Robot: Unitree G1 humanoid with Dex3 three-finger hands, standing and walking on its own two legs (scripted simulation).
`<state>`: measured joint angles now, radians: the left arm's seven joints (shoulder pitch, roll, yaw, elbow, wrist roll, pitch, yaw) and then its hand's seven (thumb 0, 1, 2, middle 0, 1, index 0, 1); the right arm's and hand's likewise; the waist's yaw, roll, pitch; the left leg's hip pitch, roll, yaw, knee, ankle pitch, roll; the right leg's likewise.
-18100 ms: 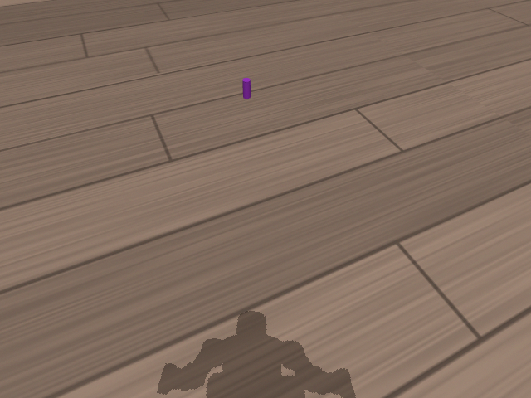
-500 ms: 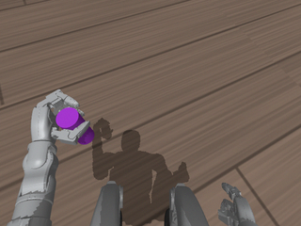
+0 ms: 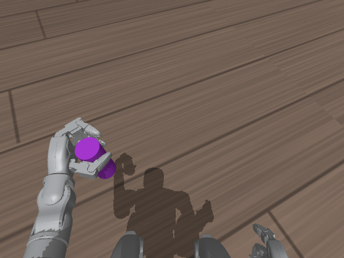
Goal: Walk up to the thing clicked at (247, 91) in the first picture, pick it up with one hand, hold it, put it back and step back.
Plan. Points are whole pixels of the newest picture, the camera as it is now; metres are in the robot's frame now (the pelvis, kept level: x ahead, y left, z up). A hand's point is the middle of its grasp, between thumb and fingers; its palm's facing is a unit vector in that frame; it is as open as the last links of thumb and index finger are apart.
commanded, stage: lift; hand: left
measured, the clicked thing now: (97, 159) +0.34 +0.18 -0.01
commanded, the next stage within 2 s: hold in 0.44 s
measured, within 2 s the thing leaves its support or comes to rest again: neither
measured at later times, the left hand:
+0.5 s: hand (91, 144) +0.34 +0.17 +0.07, palm faces +0.10 -1.00 -0.01, open 8.0 cm
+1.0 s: hand (94, 139) +0.34 +0.16 +0.08, palm faces +0.10 -0.99 -0.01, open 7.9 cm
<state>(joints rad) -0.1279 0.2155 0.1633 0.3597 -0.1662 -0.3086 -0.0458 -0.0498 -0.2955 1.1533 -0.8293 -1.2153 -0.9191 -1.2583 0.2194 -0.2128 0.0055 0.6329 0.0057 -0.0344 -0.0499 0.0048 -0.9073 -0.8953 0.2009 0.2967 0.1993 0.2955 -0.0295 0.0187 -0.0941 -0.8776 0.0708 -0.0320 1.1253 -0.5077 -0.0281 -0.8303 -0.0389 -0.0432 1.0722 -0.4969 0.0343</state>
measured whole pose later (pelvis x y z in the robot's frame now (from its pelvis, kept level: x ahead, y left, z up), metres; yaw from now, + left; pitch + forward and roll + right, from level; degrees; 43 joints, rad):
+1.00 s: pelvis +0.01 -0.01 +0.04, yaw +0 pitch +7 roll -1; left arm -0.11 0.18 0.15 0.40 -0.17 -0.34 -0.07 -0.04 -0.24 1.08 -0.83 -1.19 -0.92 -1.23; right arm 0.22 -0.22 0.00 0.66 0.00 -0.01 -0.05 0.01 -0.91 -0.90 0.20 0.30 0.20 0.30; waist -0.02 0.01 -0.03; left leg -0.58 0.07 -0.01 0.87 -0.42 -0.04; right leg -0.55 -0.04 -0.04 0.84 -0.42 0.03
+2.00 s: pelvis +0.01 -0.01 +0.05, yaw +0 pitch +5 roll -1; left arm -0.12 0.18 0.15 0.45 -0.17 -0.36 -0.08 -0.04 -0.24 1.08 -0.82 -1.19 -0.91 -1.23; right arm 0.21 -0.21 -0.01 0.67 0.00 0.00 -0.04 0.01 -0.91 -0.90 0.20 0.30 0.20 0.30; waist -0.02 0.01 -0.01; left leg -0.51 0.06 -0.01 0.81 -0.40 -0.04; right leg -0.48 -0.04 -0.04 0.78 -0.40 0.03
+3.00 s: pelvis +0.02 -0.01 +0.05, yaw +0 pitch +6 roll -1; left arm -0.16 0.19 0.15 0.49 -0.16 -0.37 -0.08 -0.04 -0.24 1.08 -0.82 -1.19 -0.92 -1.23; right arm 0.22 -0.21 -0.01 0.67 0.00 0.01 -0.04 0.01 -0.91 -0.90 0.20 0.30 0.20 0.30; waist -0.02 0.01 -0.02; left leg -0.52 0.06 -0.01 0.81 -0.40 -0.04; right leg -0.49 -0.04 -0.04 0.78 -0.40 0.03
